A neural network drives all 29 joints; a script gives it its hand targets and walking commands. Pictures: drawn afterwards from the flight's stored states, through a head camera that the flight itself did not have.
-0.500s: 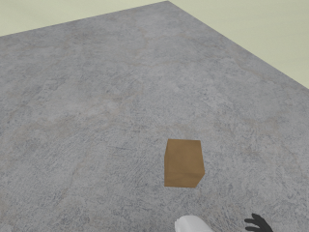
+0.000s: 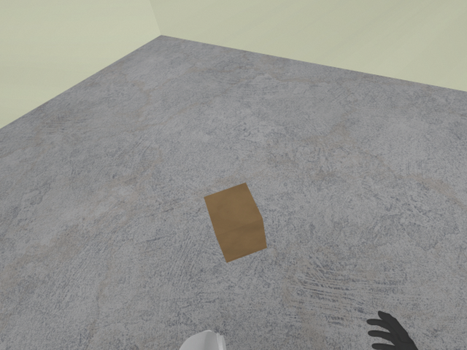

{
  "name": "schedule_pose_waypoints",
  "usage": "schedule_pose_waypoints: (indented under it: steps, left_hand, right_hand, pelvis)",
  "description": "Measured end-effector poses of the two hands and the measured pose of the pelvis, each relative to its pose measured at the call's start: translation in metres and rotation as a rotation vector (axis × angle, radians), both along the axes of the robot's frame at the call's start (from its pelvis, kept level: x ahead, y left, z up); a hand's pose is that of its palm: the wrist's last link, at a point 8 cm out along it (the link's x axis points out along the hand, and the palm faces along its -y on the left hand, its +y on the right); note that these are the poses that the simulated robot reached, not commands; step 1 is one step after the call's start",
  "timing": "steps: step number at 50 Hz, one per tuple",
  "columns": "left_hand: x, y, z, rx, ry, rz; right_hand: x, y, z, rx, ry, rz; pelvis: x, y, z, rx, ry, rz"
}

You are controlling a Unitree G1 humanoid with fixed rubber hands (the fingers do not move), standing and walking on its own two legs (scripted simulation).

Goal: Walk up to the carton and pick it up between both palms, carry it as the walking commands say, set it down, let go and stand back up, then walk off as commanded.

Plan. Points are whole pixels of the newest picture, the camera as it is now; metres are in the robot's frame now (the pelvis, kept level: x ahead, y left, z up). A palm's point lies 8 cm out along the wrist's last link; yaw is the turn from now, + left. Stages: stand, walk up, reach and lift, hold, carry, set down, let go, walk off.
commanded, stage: walk off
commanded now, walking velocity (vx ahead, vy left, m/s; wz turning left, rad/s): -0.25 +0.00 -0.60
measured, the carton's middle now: (236, 223) +0.76 +0.11 -0.62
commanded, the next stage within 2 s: none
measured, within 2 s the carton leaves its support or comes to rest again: neither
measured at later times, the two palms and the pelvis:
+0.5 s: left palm out of the picture -0.07 +0.28 -0.11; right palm out of the picture -0.05 -0.25 -0.07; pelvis -0.17 +0.03 +0.02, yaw -10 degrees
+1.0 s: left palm out of the picture -0.13 +0.25 -0.07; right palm out of the picture -0.34 -0.24 -0.12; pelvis -0.33 +0.04 +0.01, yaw -32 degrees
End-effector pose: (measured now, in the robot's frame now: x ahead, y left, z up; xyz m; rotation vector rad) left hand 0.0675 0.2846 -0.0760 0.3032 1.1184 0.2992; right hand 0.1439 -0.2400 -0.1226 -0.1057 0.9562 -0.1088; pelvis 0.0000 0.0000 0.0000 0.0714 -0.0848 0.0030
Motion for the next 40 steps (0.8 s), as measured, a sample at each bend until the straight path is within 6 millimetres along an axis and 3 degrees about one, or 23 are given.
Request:
schedule_pose_waypoints:
  steps: [7, 10, 17, 22, 25, 32, 36, 40]
  left_hand:
    - [-0.015, -0.018, 0.014, -0.003, 0.013, -0.068]
    - [-0.035, -0.019, 0.010, -0.016, 0.041, -0.082]
    - [-0.104, -0.010, -0.015, -0.063, 0.124, -0.081]
    - [-0.133, -0.005, -0.041, -0.138, 0.111, -0.124]
    - [-0.140, -0.004, -0.037, -0.160, 0.098, -0.179]
    - [-0.144, 0.000, -0.029, -0.158, 0.049, -0.282]
    - [-0.147, -0.008, -0.024, -0.138, 0.034, -0.360]
    - [-0.154, -0.017, -0.015, -0.088, 0.028, -0.444]
  right_hand:
    - [-0.042, -0.018, 0.013, 0.004, 0.039, -0.029]
    - [-0.059, -0.019, 0.014, -0.009, 0.066, -0.029]
    - [-0.097, -0.011, 0.022, -0.066, 0.067, -0.020]
    - [-0.160, -0.008, 0.035, -0.135, 0.087, -0.069]
    - [-0.198, -0.011, 0.056, -0.166, 0.071, -0.151]
    - [-0.239, -0.013, 0.089, -0.203, -0.095, -0.256]
    - [-0.277, -0.020, 0.091, -0.198, -0.153, -0.335]
    - [-0.332, -0.024, 0.074, -0.162, -0.158, -0.428]
  pelvis:
    - [-0.035, -0.012, 0.017, 0.004, 0.125, -0.035]
    - [-0.054, -0.011, 0.020, -0.009, 0.148, -0.043]
    - [-0.111, 0.004, 0.017, -0.037, 0.138, -0.070]
    - [-0.154, 0.023, 0.011, -0.067, 0.095, -0.115]
    - [-0.172, 0.033, 0.018, -0.088, 0.082, -0.188]
    - [-0.210, 0.046, 0.023, -0.096, 0.070, -0.302]
    - [-0.235, 0.047, 0.020, -0.073, 0.064, -0.386]
    - [-0.263, 0.047, 0.015, -0.038, 0.050, -0.472]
